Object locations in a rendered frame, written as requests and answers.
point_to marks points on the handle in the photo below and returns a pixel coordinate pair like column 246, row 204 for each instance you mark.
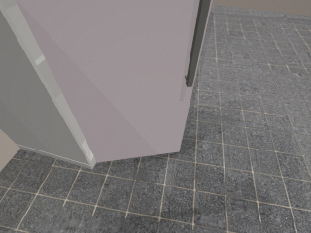
column 203, row 10

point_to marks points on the fridge door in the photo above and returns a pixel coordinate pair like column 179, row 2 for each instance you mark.
column 121, row 66

